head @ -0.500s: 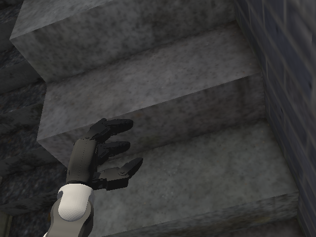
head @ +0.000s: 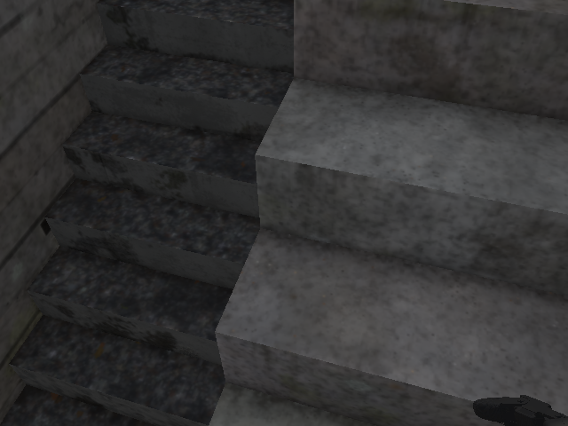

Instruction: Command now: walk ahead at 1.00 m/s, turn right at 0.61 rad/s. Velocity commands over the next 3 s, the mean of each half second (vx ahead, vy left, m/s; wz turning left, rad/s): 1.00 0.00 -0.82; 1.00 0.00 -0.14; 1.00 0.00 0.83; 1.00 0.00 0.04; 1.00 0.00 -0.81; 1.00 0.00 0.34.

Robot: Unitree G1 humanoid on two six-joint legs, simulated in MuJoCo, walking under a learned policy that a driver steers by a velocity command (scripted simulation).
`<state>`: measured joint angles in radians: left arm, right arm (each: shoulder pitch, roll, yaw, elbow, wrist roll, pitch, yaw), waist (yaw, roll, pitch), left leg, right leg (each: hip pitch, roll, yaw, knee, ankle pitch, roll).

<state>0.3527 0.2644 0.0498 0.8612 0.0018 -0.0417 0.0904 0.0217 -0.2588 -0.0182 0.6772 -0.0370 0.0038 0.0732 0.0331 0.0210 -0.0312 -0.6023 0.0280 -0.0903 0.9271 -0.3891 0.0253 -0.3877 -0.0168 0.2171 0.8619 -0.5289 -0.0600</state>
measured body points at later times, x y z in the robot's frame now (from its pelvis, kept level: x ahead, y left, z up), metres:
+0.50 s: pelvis +0.16 -0.02 +0.05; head +0.17 +0.00 +0.50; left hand +0.51 +0.06 +0.03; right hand +0.00 -0.25 -0.07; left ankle +0.10 +0.17 -0.69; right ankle +0.19 -0.16 -0.42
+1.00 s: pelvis +0.34 -0.17 +0.28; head +0.38 -0.25 +0.72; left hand +0.45 +0.08 +0.18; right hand +0.52 -0.42 +0.18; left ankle +0.50 -0.19 -0.26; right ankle +0.24 -0.16 -0.48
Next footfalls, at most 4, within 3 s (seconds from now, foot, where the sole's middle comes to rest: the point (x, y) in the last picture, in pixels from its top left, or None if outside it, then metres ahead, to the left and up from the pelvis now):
0.02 left None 0.14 0.16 -0.73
0.54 right None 0.26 -0.18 -0.54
1.06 left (439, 348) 0.50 -0.20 -0.34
1.36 right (562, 251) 0.57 -0.36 -0.16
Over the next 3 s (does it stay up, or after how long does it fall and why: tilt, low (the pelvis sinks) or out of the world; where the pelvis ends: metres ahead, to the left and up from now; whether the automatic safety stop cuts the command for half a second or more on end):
stays up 1.00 -0.33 0.81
